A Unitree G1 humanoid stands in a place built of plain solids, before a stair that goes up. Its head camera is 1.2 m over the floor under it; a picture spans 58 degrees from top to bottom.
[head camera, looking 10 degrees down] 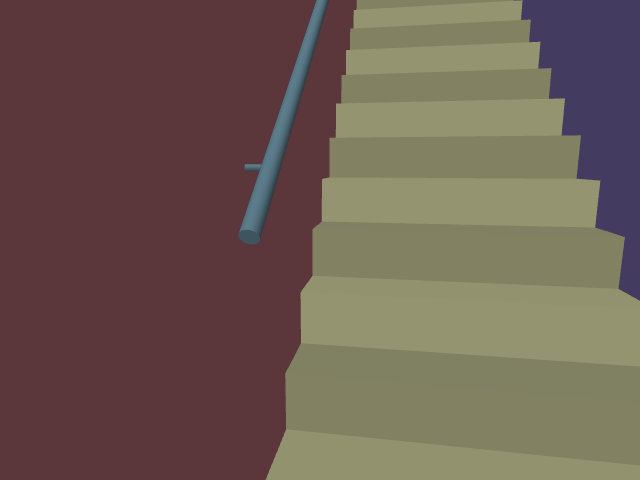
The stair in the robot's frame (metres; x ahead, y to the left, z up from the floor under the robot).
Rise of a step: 0.19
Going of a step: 0.23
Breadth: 1.12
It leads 10 degrees to the right of straight ahead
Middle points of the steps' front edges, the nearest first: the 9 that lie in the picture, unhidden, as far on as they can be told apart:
1.14 -0.45 0.57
1.37 -0.49 0.76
1.60 -0.52 0.95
1.83 -0.56 1.14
2.06 -0.60 1.32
2.29 -0.64 1.51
2.52 -0.68 1.70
2.74 -0.72 1.89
2.97 -0.75 2.08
